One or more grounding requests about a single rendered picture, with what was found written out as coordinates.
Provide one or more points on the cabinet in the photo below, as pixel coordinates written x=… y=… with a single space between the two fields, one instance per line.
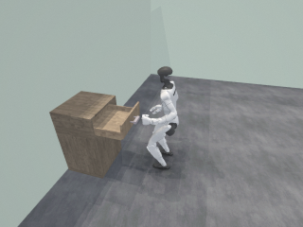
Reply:
x=83 y=151

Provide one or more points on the robot right hand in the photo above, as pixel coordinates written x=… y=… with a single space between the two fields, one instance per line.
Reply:
x=158 y=107

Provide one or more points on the robot left forearm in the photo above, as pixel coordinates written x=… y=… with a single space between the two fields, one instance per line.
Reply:
x=164 y=119

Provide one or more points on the drawer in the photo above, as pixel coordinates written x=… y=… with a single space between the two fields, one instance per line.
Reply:
x=114 y=121

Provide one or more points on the handle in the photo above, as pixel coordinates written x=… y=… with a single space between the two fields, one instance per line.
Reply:
x=136 y=119

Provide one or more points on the robot left hand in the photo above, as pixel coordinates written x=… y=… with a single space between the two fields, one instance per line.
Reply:
x=146 y=120

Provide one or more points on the robot left upper arm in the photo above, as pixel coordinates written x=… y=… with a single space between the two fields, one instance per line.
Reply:
x=165 y=97

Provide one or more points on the right robot shin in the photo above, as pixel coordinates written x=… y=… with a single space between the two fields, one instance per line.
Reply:
x=163 y=143

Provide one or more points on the right robot thigh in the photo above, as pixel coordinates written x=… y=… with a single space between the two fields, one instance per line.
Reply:
x=159 y=126

